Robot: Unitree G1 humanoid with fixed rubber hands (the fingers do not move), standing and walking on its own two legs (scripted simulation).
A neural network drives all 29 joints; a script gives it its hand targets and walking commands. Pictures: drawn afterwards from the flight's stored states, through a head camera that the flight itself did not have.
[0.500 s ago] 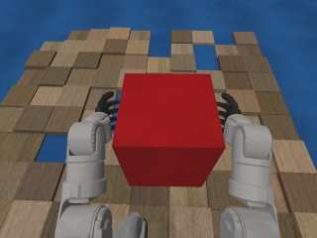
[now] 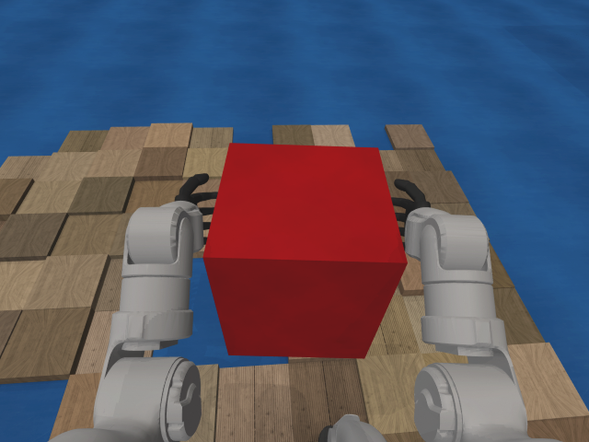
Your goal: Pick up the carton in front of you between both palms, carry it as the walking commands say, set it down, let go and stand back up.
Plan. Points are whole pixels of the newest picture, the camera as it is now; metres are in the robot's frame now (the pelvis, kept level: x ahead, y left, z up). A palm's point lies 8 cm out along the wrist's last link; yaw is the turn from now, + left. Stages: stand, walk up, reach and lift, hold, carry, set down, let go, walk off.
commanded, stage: carry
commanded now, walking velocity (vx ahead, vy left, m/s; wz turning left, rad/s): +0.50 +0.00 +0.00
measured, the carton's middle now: (300, 255) +0.36 -0.01 +0.05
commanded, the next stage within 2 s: none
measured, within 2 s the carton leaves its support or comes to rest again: neither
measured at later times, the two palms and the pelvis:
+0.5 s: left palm (240, 115) +0.67 +0.10 +0.09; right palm (390, 120) +0.68 -0.20 +0.08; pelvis +0.31 -0.06 -0.01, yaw +0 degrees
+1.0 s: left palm (259, 38) +1.02 +0.08 +0.10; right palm (375, 43) +1.00 -0.22 +0.10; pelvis +0.65 -0.06 -0.02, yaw -1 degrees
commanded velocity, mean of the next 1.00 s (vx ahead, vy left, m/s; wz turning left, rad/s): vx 0.50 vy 0.00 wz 0.00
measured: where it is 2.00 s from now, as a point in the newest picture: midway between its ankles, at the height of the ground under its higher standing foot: (292, 207)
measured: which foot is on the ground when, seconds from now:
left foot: down 0.00-0.12, up 0.14-0.62, down 0.64-1.00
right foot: up 0.00-0.10, down 0.12-0.66, up 0.68-1.00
